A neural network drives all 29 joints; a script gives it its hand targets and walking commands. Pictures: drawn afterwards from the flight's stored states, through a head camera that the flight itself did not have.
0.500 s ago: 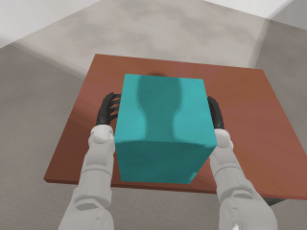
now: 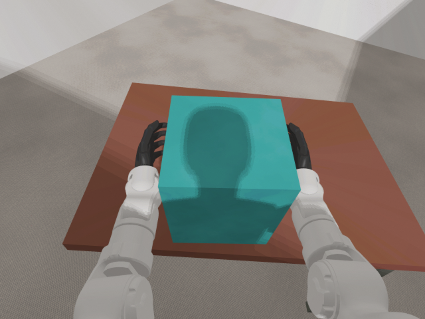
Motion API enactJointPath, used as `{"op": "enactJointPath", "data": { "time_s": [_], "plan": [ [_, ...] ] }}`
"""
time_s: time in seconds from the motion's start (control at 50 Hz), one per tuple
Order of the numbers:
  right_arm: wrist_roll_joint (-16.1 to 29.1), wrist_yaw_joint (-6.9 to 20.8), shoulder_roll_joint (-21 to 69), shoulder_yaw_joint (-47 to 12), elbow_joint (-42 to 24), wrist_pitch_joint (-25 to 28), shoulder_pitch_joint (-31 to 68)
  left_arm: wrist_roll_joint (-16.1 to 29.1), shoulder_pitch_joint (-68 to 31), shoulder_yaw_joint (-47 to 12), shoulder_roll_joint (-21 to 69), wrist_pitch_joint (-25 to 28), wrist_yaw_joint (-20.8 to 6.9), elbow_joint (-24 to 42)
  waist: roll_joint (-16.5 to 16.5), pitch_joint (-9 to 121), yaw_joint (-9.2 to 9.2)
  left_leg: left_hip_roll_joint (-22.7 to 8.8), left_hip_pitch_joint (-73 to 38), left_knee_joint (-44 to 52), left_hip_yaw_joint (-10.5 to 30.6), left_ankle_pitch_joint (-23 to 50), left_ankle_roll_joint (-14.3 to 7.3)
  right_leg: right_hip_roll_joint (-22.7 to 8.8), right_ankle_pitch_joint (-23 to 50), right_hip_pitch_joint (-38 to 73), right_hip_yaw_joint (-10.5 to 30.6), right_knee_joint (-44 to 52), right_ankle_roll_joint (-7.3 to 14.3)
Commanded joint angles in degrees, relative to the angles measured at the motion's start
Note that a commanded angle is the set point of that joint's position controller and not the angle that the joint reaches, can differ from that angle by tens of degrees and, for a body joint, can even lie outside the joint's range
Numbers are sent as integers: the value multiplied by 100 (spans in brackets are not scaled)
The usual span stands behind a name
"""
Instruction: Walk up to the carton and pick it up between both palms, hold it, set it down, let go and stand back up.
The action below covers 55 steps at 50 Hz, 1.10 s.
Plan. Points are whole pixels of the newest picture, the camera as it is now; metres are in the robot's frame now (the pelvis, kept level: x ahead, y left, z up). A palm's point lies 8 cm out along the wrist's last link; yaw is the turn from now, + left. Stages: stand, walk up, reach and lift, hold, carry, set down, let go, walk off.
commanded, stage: reach and lift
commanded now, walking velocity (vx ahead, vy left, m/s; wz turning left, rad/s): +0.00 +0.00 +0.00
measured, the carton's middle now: (222, 176) +0.38 -0.01 +0.05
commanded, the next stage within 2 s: hold in 2.00 s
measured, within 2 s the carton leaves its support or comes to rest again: neither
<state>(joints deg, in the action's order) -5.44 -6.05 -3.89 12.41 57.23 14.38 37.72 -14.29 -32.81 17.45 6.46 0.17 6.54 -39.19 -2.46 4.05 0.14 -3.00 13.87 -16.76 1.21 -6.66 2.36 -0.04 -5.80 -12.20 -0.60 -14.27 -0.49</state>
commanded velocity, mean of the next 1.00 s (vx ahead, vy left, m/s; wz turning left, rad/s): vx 0.00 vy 0.00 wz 0.00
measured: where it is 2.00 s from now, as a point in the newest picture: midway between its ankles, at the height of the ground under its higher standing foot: outside the picture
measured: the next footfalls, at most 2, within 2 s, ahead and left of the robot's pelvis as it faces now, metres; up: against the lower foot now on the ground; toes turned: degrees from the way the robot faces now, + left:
none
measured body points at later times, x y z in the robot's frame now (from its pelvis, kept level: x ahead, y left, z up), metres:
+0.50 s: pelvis +0.02 +0.01 +0.00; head +0.01 +0.04 +0.45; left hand +0.39 +0.18 +0.13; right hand +0.41 -0.13 +0.13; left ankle +0.02 +0.15 -0.75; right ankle +0.01 -0.13 -0.75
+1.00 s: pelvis -0.01 +0.01 +0.00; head -0.05 +0.03 +0.45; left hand +0.37 +0.16 +0.18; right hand +0.38 -0.14 +0.17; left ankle +0.02 +0.14 -0.75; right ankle +0.01 -0.13 -0.75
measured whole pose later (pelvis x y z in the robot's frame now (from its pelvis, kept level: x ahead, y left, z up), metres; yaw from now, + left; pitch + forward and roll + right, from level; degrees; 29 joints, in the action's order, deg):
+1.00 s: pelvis -0.01 +0.01 +0.00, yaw +1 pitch -6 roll -1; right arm 11.0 -10.7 -5.4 1.6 37.0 -14.7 40.1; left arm -14.8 -35.1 17.2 4.7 -35.1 2.2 -12.0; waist -2.5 -0.4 3.3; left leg -1.9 4.7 -19.4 2.1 -8.7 1.5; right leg -1.1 -8.0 -2.3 -1.5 -16.4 -1.4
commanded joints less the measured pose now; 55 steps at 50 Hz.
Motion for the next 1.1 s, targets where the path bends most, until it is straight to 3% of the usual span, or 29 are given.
{"op": "enactJointPath", "data": {
  "time_s": [0.0, 0.06, 0.08, 0.1, 0.16, 0.22, 0.28, 0.34, 0.38, 0.46, 0.54, 0.6, 0.68, 0.82, 0.86, 0.94, 1.0, 1.08],
  "plan": [
    [-211, 765, 3376, -1343, -1269, 94, 3860, 63, -4488, -2357, 3061, -8, -591, 752, 98, 2391, -9, 321, -992, 198, -637, -79, -162, 157, -10, 861, -427, 100, -32],
    [97, 723, 3485, -1596, -1557, -66, 3989, 149, -4431, -2379, 3141, -226, -653, 856, 116, 2739, -51, 358, -1220, -8, -617, 552, -107, 192, 717, 1211, -364, 3, -76],
    [200, 680, 3516, -1728, -1551, -157, 3903, 206, -4324, -2438, 3123, -306, -689, 911, 101, 2755, 25, 377, -1231, -33, -610, 761, -109, 184, 989, 1365, -339, -4, -101],
    [348, 651, 3571, -1914, -1745, -227, 3877, 226, -4162, -2451, 3174, -387, -720, 1063, 87, 2856, -49, 398, -1270, -107, -556, 1026, -105, 224, 1333, 1568, -310, -54, -127],
    [942, 483, 3683, -2710, -2586, -464, 3621, 382, -3674, -2785, 3275, -683, -820, 1852, -33, 3132, 37, 495, -1349, -340, -453, 1901, -6, 233, 2632, 2242, -237, -225, -272],
    [1450, 303, 3725, -3380, -3437, -804, 3556, 467, -3318, -3147, 3333, -1086, -888, 2704, 1, 2926, 22, 529, -1391, -420, -261, 2236, 34, 274, 3090, 2482, -231, -317, -329],
    [1741, 129, 3628, -3663, -3942, -1168, 3436, 534, -3011, -3404, 3206, -1563, -942, 3182, 38, 2308, 186, 530, -1597, -434, -118, 2264, 34, 307, 2699, 2192, -248, -231, -299],
    [1830, 50, 3561, -3661, -4116, -1502, 3390, 620, -3342, -3619, 3111, -1929, -1007, 3684, 60, 1927, 332, 503, -1717, -364, -59, 1900, 39, 334, 1991, 1763, -336, -148, -279],
    [1866, -1, 3539, -3578, -4133, -1666, 3359, 683, -3356, -3728, 3104, -2111, -1031, 3788, 267, 1802, 449, 500, -1865, -377, -62, 1895, 94, 332, 1742, 1584, -365, -132, -220],
    [2039, -95, 3557, -3713, -4692, -1787, 3486, 967, -3639, -4208, 3179, -2302, -1077, 4409, 487, 2365, 618, 490, -2164, -606, -12, 2468, 251, 357, 2159, 1605, -392, -238, -237],
    [2050, -167, 3430, -3674, -4940, -1986, 3568, 974, -3387, -4231, 3182, -2539, -1099, 4317, 607, 2499, 696, 466, -2364, -671, 22, 2594, 302, 368, 2072, 1494, -417, -207, -208],
    [1995, -164, 3326, -3588, -4782, -2169, 3511, 849, -3247, -4010, 3080, -2784, -1186, 4252, 572, 2278, 674, 469, -2256, -540, 16, 2254, 258, 356, 1804, 1571, -419, -132, -170],
    [2009, -105, 3333, -3490, -4664, -2361, 3704, 630, -3300, -3596, 2939, -3077, -1285, 4023, 375, 1878, 493, 476, -2027, -309, -78, 1621, 142, 344, 1271, 1613, -405, -51, -185],
    [2051, 12, 3603, -3396, -4695, -2347, 4593, 728, -3961, -3512, 3021, -3128, -1280, 3695, 255, 1930, 336, 487, -1784, -203, -167, 1062, -24, 328, 648, 1505, -432, -65, -184],
    [2061, 39, 3635, -3322, -4706, -2343, 4896, 710, -4059, -3415, 3013, -3158, -1258, 3393, 191, 1938, 263, 484, -1667, -155, -175, 716, -100, 309, 347, 1421, -385, -31, -177],
    [1830, 137, 3710, -2877, -4035, -2475, 5176, 614, -4476, -3060, 2925, -3203, -1250, 2863, 107, 1567, 236, 490, -1331, 181, -266, -460, -281, 240, -646, 1134, -359, 120, -182],
    [1788, 174, 3740, -2697, -3760, -2510, 5387, 603, -4655, -2865, 2851, -3231, -1234, 2651, 81, 1670, 179, 520, -1245, 239, -328, -638, -355, 224, -706, 1131, -313, 100, -216],
    [1851, 168, 3834, -2649, -3579, -2556, 5502, 779, -5013, -2903, 2877, -3177, -1207, 2762, 110, 2159, 246, 534, -1503, 100, -298, -150, -299, 274, -293, 1202, -349, 44, -232]
  ]
}}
